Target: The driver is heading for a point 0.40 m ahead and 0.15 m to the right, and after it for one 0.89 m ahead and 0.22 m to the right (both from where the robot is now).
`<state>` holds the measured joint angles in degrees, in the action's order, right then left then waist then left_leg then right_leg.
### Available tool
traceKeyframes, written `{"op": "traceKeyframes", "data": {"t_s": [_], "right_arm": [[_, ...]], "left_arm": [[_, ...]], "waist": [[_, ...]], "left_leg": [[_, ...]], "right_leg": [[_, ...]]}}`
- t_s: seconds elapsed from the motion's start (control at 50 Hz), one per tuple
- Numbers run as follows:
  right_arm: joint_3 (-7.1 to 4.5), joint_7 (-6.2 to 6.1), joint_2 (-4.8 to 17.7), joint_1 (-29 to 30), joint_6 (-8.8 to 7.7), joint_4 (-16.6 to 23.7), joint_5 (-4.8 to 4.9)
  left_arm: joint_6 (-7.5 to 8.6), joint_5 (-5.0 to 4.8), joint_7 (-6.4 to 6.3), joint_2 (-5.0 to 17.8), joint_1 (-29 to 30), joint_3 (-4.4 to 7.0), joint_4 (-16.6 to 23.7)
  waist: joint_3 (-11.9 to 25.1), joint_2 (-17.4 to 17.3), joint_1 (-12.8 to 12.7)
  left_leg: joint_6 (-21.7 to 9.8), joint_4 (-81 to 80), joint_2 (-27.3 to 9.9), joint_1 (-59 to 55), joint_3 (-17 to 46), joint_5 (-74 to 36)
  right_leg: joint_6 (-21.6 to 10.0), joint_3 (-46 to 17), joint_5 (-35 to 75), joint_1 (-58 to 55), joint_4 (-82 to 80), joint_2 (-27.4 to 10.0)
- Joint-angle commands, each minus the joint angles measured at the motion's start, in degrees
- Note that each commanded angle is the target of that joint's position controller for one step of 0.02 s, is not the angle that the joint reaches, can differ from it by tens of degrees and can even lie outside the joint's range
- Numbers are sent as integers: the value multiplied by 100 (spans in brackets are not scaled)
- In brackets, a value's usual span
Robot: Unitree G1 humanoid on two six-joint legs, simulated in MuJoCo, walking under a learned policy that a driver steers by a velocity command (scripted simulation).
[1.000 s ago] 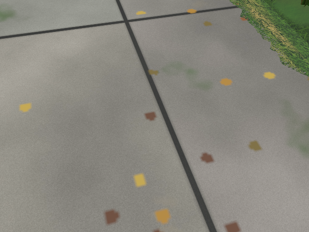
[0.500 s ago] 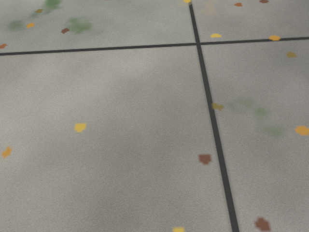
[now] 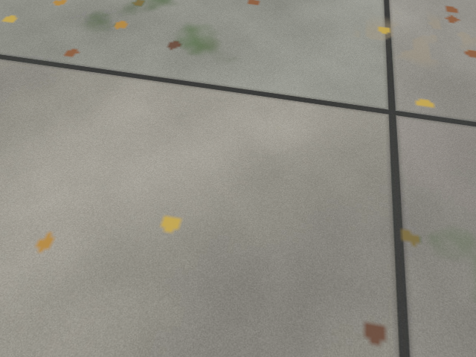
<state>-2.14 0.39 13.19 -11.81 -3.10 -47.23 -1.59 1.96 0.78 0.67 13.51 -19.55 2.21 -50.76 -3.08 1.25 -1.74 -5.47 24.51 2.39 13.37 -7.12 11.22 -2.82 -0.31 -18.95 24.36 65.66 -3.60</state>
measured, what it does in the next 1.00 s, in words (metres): walks ahead, turning right: right foot, then left foot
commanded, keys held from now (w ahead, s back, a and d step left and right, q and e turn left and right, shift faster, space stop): w+e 0.72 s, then w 0.08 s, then w+q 0.20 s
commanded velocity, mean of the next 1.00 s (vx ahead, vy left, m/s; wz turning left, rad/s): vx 0.50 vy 0.00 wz -0.39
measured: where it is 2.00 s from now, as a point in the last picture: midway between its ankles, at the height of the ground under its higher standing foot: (321, 252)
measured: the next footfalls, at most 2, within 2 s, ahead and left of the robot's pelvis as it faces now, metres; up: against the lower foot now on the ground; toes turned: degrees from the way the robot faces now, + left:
right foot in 0.40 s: +0.33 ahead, -0.13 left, +0.00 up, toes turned -18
left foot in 0.92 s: +0.68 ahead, -0.09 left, +0.00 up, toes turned -26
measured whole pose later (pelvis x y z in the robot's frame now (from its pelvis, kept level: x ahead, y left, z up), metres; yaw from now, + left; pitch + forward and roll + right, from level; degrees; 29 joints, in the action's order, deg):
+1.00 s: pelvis +0.54 -0.11 -0.01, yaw -26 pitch +0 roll +0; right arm -1.9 0.9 15.0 -8.0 -3.5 -44.1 -1.5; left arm 3.4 1.5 -0.1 16.2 -21.9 3.2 -51.3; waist -2.7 0.8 -2.4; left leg -4.0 31.9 2.9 23.1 -2.0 9.0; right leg -4.7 -4.4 -24.8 9.0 56.6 6.2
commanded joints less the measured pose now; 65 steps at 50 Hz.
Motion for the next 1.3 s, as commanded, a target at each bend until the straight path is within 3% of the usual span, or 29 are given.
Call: {"op": "traceKeyframes", "data": {"t_s": [0.02, 0.1, 0.18, 0.26, 0.34, 0.36, 0.38, 0.4, 0.42, 0.44, 0.48, 0.5, 0.54, 0.6, 0.72, 0.82, 0.88, 0.9, 0.92, 0.94, 0.96, 0.98, 1.0, 1.02, 1.06, 1.08, 1.14, 1.26, 1.3], "right_arm": [[-141, -28, 560, -427, -241, 43, 73], [-151, -65, 567, -739, -301, -156, 55], [-122, -109, 540, -924, -301, -307, 70], [-132, -187, 649, -1344, -247, -545, 47], [-184, -270, 945, -1239, -135, -606, 13], [-210, -273, 1039, -1183, -79, -591, 2], [-226, -259, 1104, -1122, -32, -548, 21], [-207, -227, 1036, -1010, -41, -395, 42], [-105, -94, 422, -1114, -112, 52, 133], [-159, -62, 859, -490, -197, 215, 58], [-108, -47, 736, -322, -325, 277, 131], [-118, -56, 711, -295, -260, 285, 48], [-100, -34, 630, -543, -24, 223, -120], [-76, 22, 527, -252, 130, 391, -127], [-36, 59, 545, 1080, 131, 856, -61], [30, 119, 532, 1564, 18, 1042, -30], [-62, 86, 764, 896, -35, 856, -5], [-128, 35, 876, 265, -62, 646, 8], [-193, -27, 1005, -567, -108, 396, -20], [-290, -92, 1412, -1432, -138, 299, -129], [-432, -38, 1866, -1491, -74, 148, -112], [-336, 51, 1356, -1001, -10, 204, 98], [-273, 86, 1029, -536, 0, 304, 139], [-224, 100, 854, -368, -13, 307, 90], [-174, 69, 741, -479, -61, 137, 118], [-200, 62, 829, -602, -93, 65, 135], [-265, 25, 968, -862, -108, -49, 169], [-343, 6, 1031, -1404, -43, -154, 156], [-333, -22, 993, -1524, -20, -209, 132]], "left_arm": [[-116, 70, 82, 349, -449, 142, 91], [-141, 60, 161, 289, 374, 160, 303], [-109, 77, 226, 158, 1129, 83, 551], [-98, 114, 292, 130, 1768, 20, 838], [-115, 134, 236, 300, 1340, 99, 806], [-97, 134, 208, 405, 888, 160, 691], [-46, 163, 166, 562, 192, 255, 483], [-22, 237, 78, 1012, -670, 431, 260], [-87, 136, 21, 1670, -404, 611, 393], [-152, -12, 11, 1630, -492, 602, 432], [-125, -44, -59, 1043, 44, 449, 341], [-71, -50, -78, 873, 256, 390, 338], [45, -79, -73, 762, 418, 327, 391], [154, -82, -35, 1004, 197, 376, 340], [124, -75, -37, 1056, -474, 398, 267], [151, 3, -119, 982, -812, 329, 156], [218, 43, -158, 1136, -544, 330, 159], [228, 65, -149, 1183, -480, 332, 137], [238, 68, -129, 1135, -438, 305, 133], [259, -3, -112, 798, -564, 201, 319], [259, -71, -66, 550, -1197, 173, 319], [246, 152, -94, 870, -844, 189, 298], [268, 159, -57, 891, -288, 185, 403], [294, 159, -28, 825, 66, 150, 508], [207, 231, 20, 715, 104, 107, 587], [163, 227, 36, 662, 72, 81, 615], [89, 214, 49, 582, 465, 21, 759], [92, 134, 80, 465, 1885, -92, 1249], [132, 97, 58, 426, 2031, -119, 1295]], "waist": [[184, -530, 23], [-125, -475, 151], [-283, -479, 282], [-386, -446, 456], [54, -696, 123], [340, -720, -85], [736, -622, -410], [1229, -133, -826], [1702, 1497, -363], [1769, 351, -616], [446, -369, -123], [210, -457, 105], [257, -317, 331], [208, -127, 328], [89, 177, -204], [73, 274, -397], [166, 404, -20], [466, 336, 272], [924, 138, 668], [1652, -495, 897], [1857, -1845, 501], [1169, -939, 349], [509, -430, 291], [284, -219, 260], [238, -392, 74], [305, -592, 39], [257, -526, 81], [79, -542, 516], [95, -538, 563]], "left_leg": [[-429, -1543, -1622, -525, 1042, -1655], [-303, -1781, -1516, -805, 461, -1651], [-221, -1760, -1463, -1021, -39, -1994], [-164, -1502, -1653, -1673, -358, -2841], [-55, -158, -1756, -2148, -700, -5748], [-75, 641, -1772, -2108, -727, -6042], [-33, 1770, -1731, -1713, -762, -5516], [141, 3477, -1526, -573, -806, -3780], [554, 5884, -106, 2181, -509, 1667], [513, 6265, -110, 2920, 811, 1620], [458, 5219, -720, 2801, 942, 810], [508, 4736, -863, 2470, 983, 778], [653, 4297, -887, 1897, 936, 732], [824, 3604, -866, 1988, 753, 370], [912, 2003, -702, 2512, 739, -845], [633, 1045, -498, 2273, 603, -1009], [239, 577, -250, 1145, 499, -445], [96, 387, -53, 436, 395, -268], [-93, 166, -158, -617, 504, -360], [-515, 76, -1385, -2022, 2159, 354], [-1317, -675, -2475, -2837, 4891, 237], [-1251, -920, -2253, -2337, 5102, 922], [-1141, -939, -2026, -1619, 4120, 786], [-1004, -1033, -1706, -1183, 3546, 116], [-814, -1168, -1261, -743, 2881, -874], [-893, -1168, -1230, -669, 2782, -1363], [-985, -1339, -1062, -469, 2506, -1415], [-738, -1333, -841, -527, 2474, -1290], [-610, -957, -816, -696, 2284, -2564]], "right_leg": [[17, -200, 453, 572, -50, -172], [80, -175, 1323, 1406, -618, -224], [70, 166, 1961, 1431, -1802, -137], [-162, 627, 1801, 1347, -2641, 8], [-619, 1045, 717, 376, -2907, 622], [-773, 1057, 432, -146, -3016, 811], [-952, 932, 456, -1100, -3418, 950], [-1280, -116, 106, -2478, -3881, 300], [-2272, -3486, 255, -4291, -4427, -1453], [-2407, -4039, 634, -4227, -4922, -1593], [-1877, -2634, 1553, -2696, -5111, -1279], [-1635, -2179, 2008, -2156, -5164, -937], [-1505, -1677, 2602, -1621, -5264, -581], [-1448, -1433, 2741, -1356, -5397, -318], [-1096, -1610, 2619, -1946, -5278, -158], [-954, -1618, 3364, -2634, -5012, -393], [-673, -1421, 4560, -2705, -4591, -530], [-589, -1216, 5279, -2755, -3858, -407], [-486, -910, 5128, -2450, -2772, -155], [-326, -602, 3440, -1332, -1048, 229], [-91, -185, -858, 407, 527, 1234], [-180, -551, -751, 1026, 864, 785], [-155, -503, -214, 1137, 702, 489], [-119, -430, 70, 1059, 384, 309], [43, -355, 217, 727, -118, 117], [140, -290, 168, 618, -281, 120], [387, -111, 259, 783, -849, 57], [595, -10, 1493, 922, -2482, 117], [545, 81, 1644, 721, -2848, 266]]}}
